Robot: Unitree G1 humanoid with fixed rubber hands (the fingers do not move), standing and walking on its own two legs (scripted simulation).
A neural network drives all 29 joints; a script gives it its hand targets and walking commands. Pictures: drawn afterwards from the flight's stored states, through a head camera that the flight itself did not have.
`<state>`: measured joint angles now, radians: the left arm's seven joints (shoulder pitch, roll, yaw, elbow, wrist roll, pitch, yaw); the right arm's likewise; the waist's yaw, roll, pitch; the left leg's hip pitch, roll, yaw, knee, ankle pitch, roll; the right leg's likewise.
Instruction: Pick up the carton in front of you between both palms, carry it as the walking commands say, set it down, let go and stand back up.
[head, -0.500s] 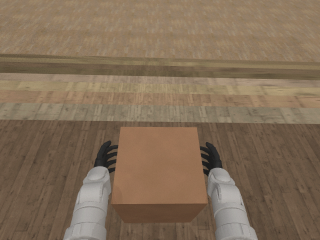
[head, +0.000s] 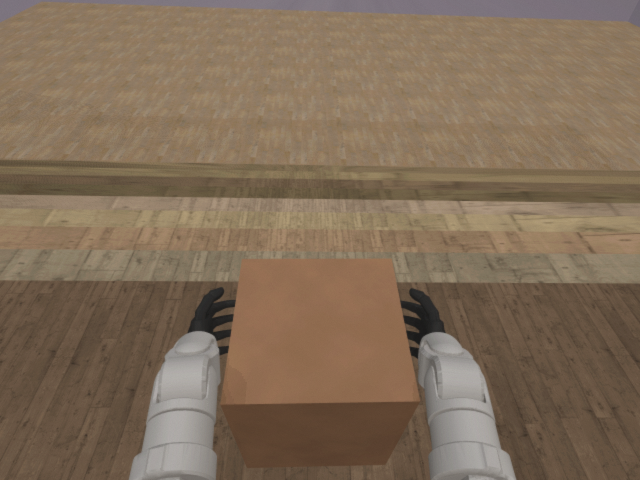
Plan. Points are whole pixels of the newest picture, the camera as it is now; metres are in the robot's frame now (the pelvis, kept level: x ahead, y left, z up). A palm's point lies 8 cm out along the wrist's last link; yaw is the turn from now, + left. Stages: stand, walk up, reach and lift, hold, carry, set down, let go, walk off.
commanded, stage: reach and lift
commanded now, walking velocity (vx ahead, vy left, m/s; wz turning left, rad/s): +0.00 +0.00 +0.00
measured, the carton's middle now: (316, 366) +0.30 +0.00 -0.05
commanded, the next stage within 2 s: hold in 0.70 s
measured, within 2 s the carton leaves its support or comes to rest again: neither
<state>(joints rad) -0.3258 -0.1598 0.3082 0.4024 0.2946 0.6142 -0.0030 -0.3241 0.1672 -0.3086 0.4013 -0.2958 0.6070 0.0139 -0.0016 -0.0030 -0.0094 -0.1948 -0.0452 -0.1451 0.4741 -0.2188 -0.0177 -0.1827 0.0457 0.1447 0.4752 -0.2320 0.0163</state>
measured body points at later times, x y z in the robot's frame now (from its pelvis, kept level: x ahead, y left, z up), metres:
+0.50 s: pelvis +0.02 +0.00 +0.01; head -0.01 +0.00 +0.46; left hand +0.32 +0.15 +0.03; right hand +0.32 -0.15 +0.03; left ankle +0.03 +0.13 -0.74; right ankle +0.02 -0.13 -0.74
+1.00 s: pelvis +0.01 +0.00 +0.01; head -0.04 +0.00 +0.45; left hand +0.31 +0.15 +0.05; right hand +0.31 -0.15 +0.05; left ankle +0.03 +0.13 -0.74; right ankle +0.02 -0.13 -0.74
